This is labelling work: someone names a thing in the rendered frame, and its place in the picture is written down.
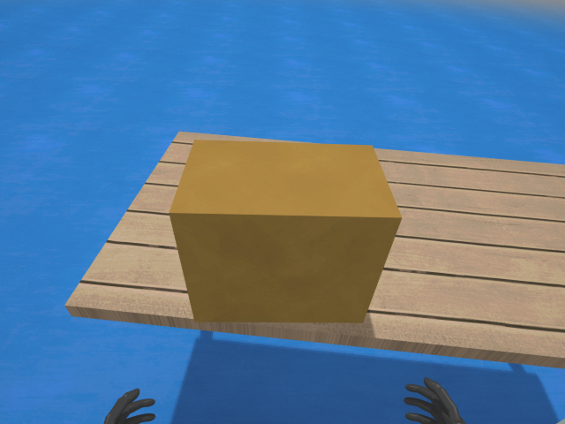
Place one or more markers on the right robot hand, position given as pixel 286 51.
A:
pixel 442 408

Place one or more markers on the table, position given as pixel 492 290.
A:
pixel 476 269

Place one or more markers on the left robot hand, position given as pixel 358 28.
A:
pixel 125 405

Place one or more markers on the carton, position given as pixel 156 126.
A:
pixel 282 232

